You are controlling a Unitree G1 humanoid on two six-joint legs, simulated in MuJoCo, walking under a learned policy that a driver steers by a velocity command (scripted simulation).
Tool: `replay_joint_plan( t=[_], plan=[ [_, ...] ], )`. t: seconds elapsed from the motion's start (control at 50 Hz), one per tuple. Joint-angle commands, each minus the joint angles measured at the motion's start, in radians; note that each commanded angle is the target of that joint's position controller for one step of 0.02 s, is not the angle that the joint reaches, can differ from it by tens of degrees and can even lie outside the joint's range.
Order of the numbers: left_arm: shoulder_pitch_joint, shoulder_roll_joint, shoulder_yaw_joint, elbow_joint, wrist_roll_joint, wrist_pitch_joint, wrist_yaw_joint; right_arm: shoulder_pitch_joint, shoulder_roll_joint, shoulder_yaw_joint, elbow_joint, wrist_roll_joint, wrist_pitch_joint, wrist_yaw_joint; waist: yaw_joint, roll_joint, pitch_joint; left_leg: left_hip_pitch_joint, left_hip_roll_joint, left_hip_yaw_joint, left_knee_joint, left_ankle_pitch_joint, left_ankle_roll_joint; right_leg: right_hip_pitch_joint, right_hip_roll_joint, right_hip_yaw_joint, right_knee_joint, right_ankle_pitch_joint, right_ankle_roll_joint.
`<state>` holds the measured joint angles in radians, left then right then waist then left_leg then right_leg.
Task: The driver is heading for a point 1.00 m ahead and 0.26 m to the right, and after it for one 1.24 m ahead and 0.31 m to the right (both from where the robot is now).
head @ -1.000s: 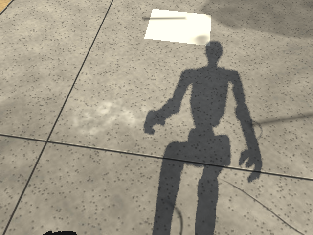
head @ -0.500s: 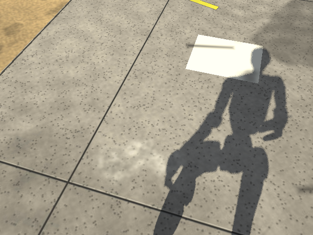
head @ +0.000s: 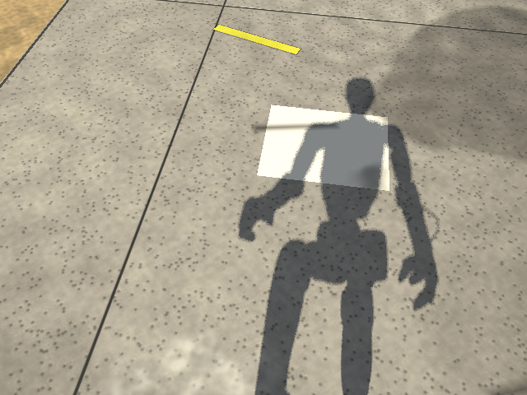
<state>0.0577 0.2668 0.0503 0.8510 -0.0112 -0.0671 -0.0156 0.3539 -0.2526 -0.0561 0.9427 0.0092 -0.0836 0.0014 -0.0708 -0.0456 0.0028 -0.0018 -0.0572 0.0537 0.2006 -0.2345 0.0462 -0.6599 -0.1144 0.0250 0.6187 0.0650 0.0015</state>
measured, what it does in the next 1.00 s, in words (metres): walks ahead: right foot, then left foot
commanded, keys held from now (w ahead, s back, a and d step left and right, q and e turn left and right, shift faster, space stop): w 0.64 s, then w+e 0.36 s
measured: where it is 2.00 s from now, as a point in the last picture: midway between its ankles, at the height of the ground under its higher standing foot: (300, 218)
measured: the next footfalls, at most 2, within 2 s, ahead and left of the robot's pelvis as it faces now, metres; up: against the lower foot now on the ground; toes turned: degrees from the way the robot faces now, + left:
right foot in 0.14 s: +0.26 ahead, -0.14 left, +0.00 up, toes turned -3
left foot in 0.68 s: +0.56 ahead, +0.10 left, +0.00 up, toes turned +2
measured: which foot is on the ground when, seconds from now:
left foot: down 0.00-0.14, up 0.16-0.66, down 0.68-1.00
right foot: up 0.00-0.12, down 0.14-0.70, up 0.72-1.00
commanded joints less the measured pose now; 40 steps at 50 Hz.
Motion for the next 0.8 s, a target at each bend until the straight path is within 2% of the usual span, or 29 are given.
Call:
replay_joint_plan(
  t=[0.02,0.08,0.1,0.12,0.14,0.16,0.18,0.2,0.22,0.24,0.26,0.28,0.32,0.38,0.46,0.52,0.58,0.62,0.64,0.66,0.68,0.7,0.72,0.74,0.76,0.78,0.8],
  plan=[
    [-0.137,0.056,0.004,-0.096,-0.006,-0.02,-0.016,0.043,-0.173,-0.039,-0.014,0.007,0.003,-0.008,-0.008,0.106,0.075,0.007,0.293,-0.121,-0.036,0.266,0.145,-0.01,0.026,-0.019,-0.073,-0.011,-0.018],
    [-0.1,0.091,0.013,-0.101,-0.007,-0.03,-0.03,0.025,-0.19,-0.047,-0.005,0.011,0.019,-0.014,0.035,0.131,0.047,0.082,0.326,-0.128,0.048,0.424,0.118,0.068,0.052,-0.032,-0.113,-0.119,-0.059],
    [-0.027,0.113,0.026,-0.082,-0.005,-0.032,-0.029,0.002,-0.198,-0.048,-0.009,0.012,0.024,-0.016,0.081,0.143,0.003,0.081,0.311,-0.109,0.13,0.586,0.103,0.181,0.084,-0.061,-0.128,-0.137,-0.078],
    [0.124,0.153,0.049,-0.033,-0.001,-0.031,-0.023,-0.009,-0.18,-0.041,-0.013,0.01,0.03,-0.017,0.152,0.127,-0.086,0.04,0.26,-0.07,0.299,0.692,0.078,0.388,0.112,-0.085,-0.139,-0.119,-0.105],
    [0.308,0.221,0.072,0.009,0.009,-0.029,-0.014,0.001,-0.146,-0.024,-0.034,-0.006,0.03,-0.02,0.211,0.043,-0.23,-0.148,0.203,-0.026,0.584,0.494,0.043,0.696,-0.027,0.068,-0.097,-0.082,-0.163],
    [0.385,0.304,0.091,0.035,0.01,-0.021,-0.013,0.126,-0.018,0.013,-0.042,-0.011,0.007,-0.007,0.156,-0.221,-0.36,-0.569,0.014,-0.021,0.962,-0.094,-0.03,1.055,-0.259,0.546,-0.192,-0.281,-0.33],
    [0.383,0.21,0.063,0.029,-0.001,-0.02,-0.014,0.075,-0.095,-0.003,-0.029,0.006,-0.017,-0.001,0.189,-0.177,-0.377,-0.694,0.024,-0.167,1.098,-0.341,-0.019,1.065,-0.268,0.692,-0.304,-0.398,-0.325],
    [0.301,0.171,0.049,0.016,-0.001,-0.022,-0.011,-0.018,-0.156,-0.02,-0.059,0.033,-0.033,0.004,0.18,-0.127,-0.225,-0.775,0.078,-0.163,1.135,-0.28,-0.002,0.944,-0.238,0.549,-0.318,-0.396,-0.278],
    [0.225,0.146,0.041,-0.003,0.005,-0.024,-0.009,-0.077,-0.154,-0.018,-0.073,0.035,-0.038,0.0,0.153,-0.049,-0.14,-0.756,0.134,-0.132,1.095,-0.186,0.004,0.797,-0.201,0.427,-0.338,-0.322,-0.251],
    [0.171,0.118,0.033,-0.009,0.014,-0.026,-0.012,-0.107,-0.146,-0.023,-0.077,0.02,-0.034,-0.007,0.125,-0.011,-0.071,-0.717,0.167,-0.12,1.029,-0.122,0.001,0.66,-0.166,0.341,-0.371,-0.235,-0.24],
    [0.145,0.092,0.025,-0.011,0.025,-0.031,-0.013,-0.089,-0.137,-0.028,-0.072,0.013,-0.022,-0.01,0.088,-0.034,-0.056,-0.648,0.195,-0.129,0.983,-0.08,0.001,0.576,-0.138,0.282,-0.399,-0.182,-0.227],
    [0.138,0.086,0.024,-0.007,0.025,-0.034,-0.016,-0.069,-0.115,-0.026,-0.066,0.01,-0.009,-0.011,0.07,-0.045,-0.049,-0.605,0.202,-0.129,0.954,-0.06,-0.003,0.529,-0.124,0.251,-0.428,-0.165,-0.228],
    [0.154,0.106,0.029,0.007,0.017,-0.041,-0.012,-0.073,-0.086,-0.022,-0.068,0.006,0.01,-0.013,0.056,-0.035,-0.025,-0.603,0.214,-0.119,0.885,-0.028,-0.019,0.482,-0.119,0.196,-0.472,-0.122,-0.242],
    [0.198,0.138,0.038,0.028,0.014,-0.039,0.005,-0.17,-0.085,-0.022,-0.101,-0.006,0.015,-0.014,0.073,-0.007,0.01,-0.682,0.219,-0.113,0.727,0.118,-0.047,0.5,-0.115,0.139,-0.506,-0.073,-0.242],
    [0.25,0.147,0.038,0.051,0.004,-0.031,0.017,-0.296,-0.061,-0.012,-0.131,-0.002,0.005,-0.001,0.111,-0.012,0.037,-0.647,0.182,-0.076,0.489,0.311,-0.053,0.515,-0.071,0.044,-0.514,-0.061,-0.202],
    [0.308,0.154,0.04,0.08,-0.003,-0.022,0.019,-0.386,-0.058,-0.004,-0.157,0.007,0.0,0.012,0.145,-0.011,0.062,-0.635,0.157,-0.058,0.389,0.334,-0.05,0.576,-0.09,0.032,-0.498,-0.076,-0.198],
    [0.336,0.162,0.046,0.104,-0.008,-0.006,0.022,-0.434,-0.072,-0.003,-0.185,0.011,-0.008,0.03,0.145,-0.019,0.078,-0.65,0.146,-0.066,0.328,0.261,-0.022,0.68,-0.138,0.044,-0.445,-0.036,-0.187],
    [0.321,0.176,0.052,0.106,-0.01,0.004,0.026,-0.4,-0.099,-0.011,-0.183,0.012,-0.013,0.038,0.112,-0.036,0.056,-0.585,0.127,-0.054,0.303,0.188,0.005,0.725,-0.159,0.049,-0.387,0.071,-0.168],
    [0.298,0.183,0.054,0.101,-0.011,0.009,0.028,-0.335,-0.121,-0.022,-0.167,0.01,-0.016,0.038,0.07,-0.047,0.018,-0.484,0.098,-0.028,0.288,0.164,0.023,0.728,-0.147,0.033,-0.313,0.221,-0.154],
    [0.291,0.164,0.047,0.099,-0.011,0.014,0.028,-0.198,-0.157,-0.045,-0.124,0.005,-0.017,0.032,0.004,-0.032,-0.062,-0.284,0.07,-0.007,0.268,0.172,0.048,0.685,-0.099,0.007,-0.153,0.337,-0.131],
    [0.294,0.125,0.029,0.079,0.001,0.015,0.028,-0.011,-0.223,-0.069,-0.08,-0.008,-0.018,0.022,-0.065,0.033,-0.203,0.023,0.184,-0.127,0.309,0.191,0.101,0.51,-0.042,-0.028,0.115,0.19,-0.098],
    [0.408,0.0,-0.008,0.062,0.01,-0.005,0.02,0.085,-0.324,-0.093,-0.059,-0.016,-0.011,0.016,-0.026,0.282,-0.344,0.402,0.442,-0.573,0.244,0.054,0.253,0.095,0.139,-0.065,0.51,-0.33,-0.023],
    [0.375,0.062,0.006,0.077,-0.011,-0.027,0.015,0.095,-0.232,-0.067,-0.059,-0.006,-0.008,0.017,-0.055,0.282,-0.395,0.405,0.48,-0.761,0.118,-0.082,0.271,-0.028,0.147,0.087,0.663,-0.644,-0.028],
    [0.288,0.14,0.029,0.051,-0.041,-0.038,0.014,0.013,-0.183,-0.05,-0.069,-0.004,-0.012,0.013,-0.047,0.222,-0.229,0.275,0.448,-0.608,0.1,-0.112,0.214,-0.112,0.091,0.102,0.715,-0.592,-0.046],
    [0.232,0.14,0.03,0.038,-0.044,-0.038,0.018,-0.064,-0.146,-0.038,-0.086,-0.008,-0.014,0.01,-0.019,0.166,-0.144,0.134,0.409,-0.472,0.075,-0.082,0.175,-0.098,0.032,0.075,0.682,-0.498,-0.054],
    [0.207,0.128,0.035,0.036,-0.034,-0.03,0.024,-0.127,-0.108,-0.028,-0.089,-0.013,-0.019,0.013,0.011,0.137,-0.069,0.0,0.371,-0.374,0.03,-0.031,0.152,-0.061,0.002,0.067,0.617,-0.429,-0.051],
    [0.228,0.117,0.042,0.045,-0.027,-0.014,0.028,-0.166,-0.081,-0.02,-0.089,-0.021,-0.026,0.014,0.047,0.159,-0.038,-0.087,0.338,-0.29,-0.005,0.018,0.13,0.002,-0.026,0.078,0.569,-0.378,-0.051]
  ],
)
Keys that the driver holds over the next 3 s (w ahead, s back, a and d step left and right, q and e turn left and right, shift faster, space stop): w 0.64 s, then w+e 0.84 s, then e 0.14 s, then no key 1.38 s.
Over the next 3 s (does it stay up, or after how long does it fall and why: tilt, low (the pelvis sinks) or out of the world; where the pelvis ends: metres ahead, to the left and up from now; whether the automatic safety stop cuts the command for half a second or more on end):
stays up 1.04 -0.18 -0.01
